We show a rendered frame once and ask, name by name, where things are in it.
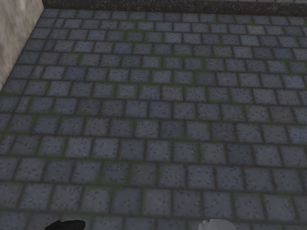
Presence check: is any robot right thigh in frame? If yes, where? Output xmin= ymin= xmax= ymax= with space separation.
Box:
xmin=198 ymin=218 xmax=237 ymax=230

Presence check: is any left robot hand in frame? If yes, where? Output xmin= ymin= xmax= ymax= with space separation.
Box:
xmin=44 ymin=219 xmax=85 ymax=230

